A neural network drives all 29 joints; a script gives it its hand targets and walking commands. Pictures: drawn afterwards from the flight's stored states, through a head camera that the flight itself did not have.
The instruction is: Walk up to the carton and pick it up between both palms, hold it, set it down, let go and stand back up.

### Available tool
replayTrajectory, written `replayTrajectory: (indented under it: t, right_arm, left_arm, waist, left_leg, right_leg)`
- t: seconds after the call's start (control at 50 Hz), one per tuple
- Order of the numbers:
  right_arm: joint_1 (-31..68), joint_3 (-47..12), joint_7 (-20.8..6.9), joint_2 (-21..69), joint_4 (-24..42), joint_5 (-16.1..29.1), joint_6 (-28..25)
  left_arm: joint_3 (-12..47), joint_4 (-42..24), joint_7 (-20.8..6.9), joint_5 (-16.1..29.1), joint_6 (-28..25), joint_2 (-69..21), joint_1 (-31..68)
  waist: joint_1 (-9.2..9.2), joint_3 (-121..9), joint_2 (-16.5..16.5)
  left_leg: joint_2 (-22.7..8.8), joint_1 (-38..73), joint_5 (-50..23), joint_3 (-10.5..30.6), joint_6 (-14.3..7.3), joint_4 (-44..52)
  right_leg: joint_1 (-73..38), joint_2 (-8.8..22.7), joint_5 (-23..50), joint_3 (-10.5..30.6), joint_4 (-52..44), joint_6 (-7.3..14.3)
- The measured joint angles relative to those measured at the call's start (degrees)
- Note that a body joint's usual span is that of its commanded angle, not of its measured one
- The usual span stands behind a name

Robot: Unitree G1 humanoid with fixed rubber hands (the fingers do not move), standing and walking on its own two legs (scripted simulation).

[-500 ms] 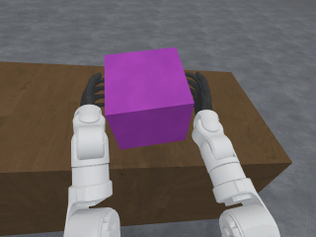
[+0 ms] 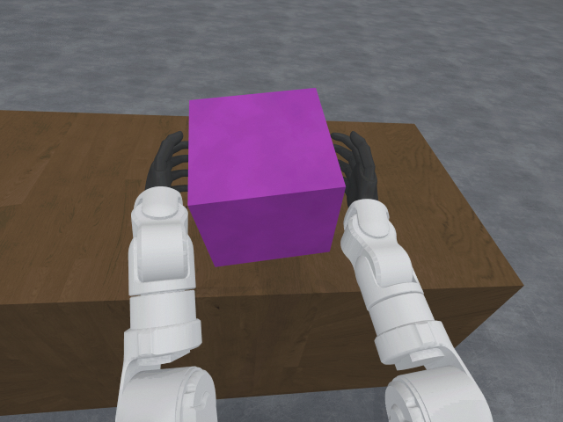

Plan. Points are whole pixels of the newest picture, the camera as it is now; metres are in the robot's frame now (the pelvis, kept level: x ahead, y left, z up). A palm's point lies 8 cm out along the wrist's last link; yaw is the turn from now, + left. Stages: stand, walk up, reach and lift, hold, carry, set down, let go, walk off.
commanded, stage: hold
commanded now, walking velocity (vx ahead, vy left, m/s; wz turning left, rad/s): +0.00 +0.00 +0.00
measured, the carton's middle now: (263, 180) +0.39 +0.02 +0.16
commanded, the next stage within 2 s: none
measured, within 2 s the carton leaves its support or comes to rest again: neither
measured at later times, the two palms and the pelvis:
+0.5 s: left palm (159, 193) +0.36 +0.15 +0.16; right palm (355, 191) +0.35 -0.11 +0.17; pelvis +0.00 +0.00 +0.00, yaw +0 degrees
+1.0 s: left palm (167, 189) +0.35 +0.14 +0.17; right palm (363, 191) +0.35 -0.12 +0.17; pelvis +0.00 +0.00 +0.00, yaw -1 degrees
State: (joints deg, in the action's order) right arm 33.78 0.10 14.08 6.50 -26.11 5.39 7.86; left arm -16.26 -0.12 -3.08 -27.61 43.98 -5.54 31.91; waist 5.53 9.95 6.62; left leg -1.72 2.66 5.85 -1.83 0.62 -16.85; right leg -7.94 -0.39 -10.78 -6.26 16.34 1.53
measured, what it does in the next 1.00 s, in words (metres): stands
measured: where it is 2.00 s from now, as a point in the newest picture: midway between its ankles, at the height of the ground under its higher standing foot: outside the picture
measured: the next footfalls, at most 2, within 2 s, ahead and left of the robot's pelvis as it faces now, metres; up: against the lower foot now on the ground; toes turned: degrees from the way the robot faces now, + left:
none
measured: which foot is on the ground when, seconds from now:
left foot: down 0.00-1.00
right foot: down 0.00-1.00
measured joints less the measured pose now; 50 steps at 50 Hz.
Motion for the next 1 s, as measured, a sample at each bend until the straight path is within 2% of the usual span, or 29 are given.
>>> replayTrajectory:
  t: [0.22,0.38,0.5,0.66,0.84,1.0]
  right_arm:
    - [1.1,-0.3,0.1,0.2,-1.7,-0.2,0.0]
    - [-0.4,-0.9,0.0,-0.4,-0.2,0.5,-1.4]
    - [-0.1,-1.2,0.1,-0.4,-0.9,0.4,-0.3]
    - [0.5,-0.6,-1.0,-1.4,-1.6,0.6,-1.3]
    - [1.8,-0.9,-0.7,-1.9,-3.2,0.3,-0.9]
    - [2.6,0.1,-0.6,-1.0,-4.6,-1.0,-1.0]
  left_arm:
    - [-1.4,0.3,-0.8,-1.1,0.2,-0.3,0.3]
    - [0.6,-1.3,0.3,-0.2,-0.1,0.0,-0.9]
    - [0.1,-0.4,-0.3,-0.7,0.3,0.0,-1.0]
    - [1.5,-0.6,1.9,-0.2,0.2,-0.6,-0.9]
    - [-1.1,1.4,1.2,-0.6,-0.3,-1.6,0.7]
    - [-2.4,3.0,0.4,-0.9,-0.7,-1.3,1.7]
  waist:
    - [0.04,0.1,1.0]
    - [-0.21,-0.4,0.6]
    - [0.12,0.1,0.9]
    - [0.05,0.6,-0.6]
    - [-0.04,0.2,-1.8]
    - [-0.56,-0.1,-1.5]
  left_leg:
    - [0.1,0.8,-0.1,0.0,0.0,0.5]
    - [0.0,-0.2,0.5,0.1,0.0,-0.5]
    - [0.3,0.9,0.5,0.1,-0.2,-0.1]
    - [0.0,0.1,0.8,-0.5,-0.1,-0.9]
    - [-0.2,0.6,0.1,-1.1,-0.1,0.1]
    - [-0.4,0.6,-0.4,-0.8,0.0,0.7]
  right_leg:
    - [-0.6,0.1,-0.1,0.0,-0.1,0.0]
    - [-0.2,0.0,-0.1,-0.1,-0.3,-0.1]
    - [-1.3,0.2,-0.2,-0.1,-0.5,-0.3]
    - [-0.2,0.1,-0.2,0.4,0.3,-0.2]
    - [-0.1,-0.1,0.2,1.0,0.1,0.0]
    - [0.1,-0.3,0.3,0.8,0.1,0.2]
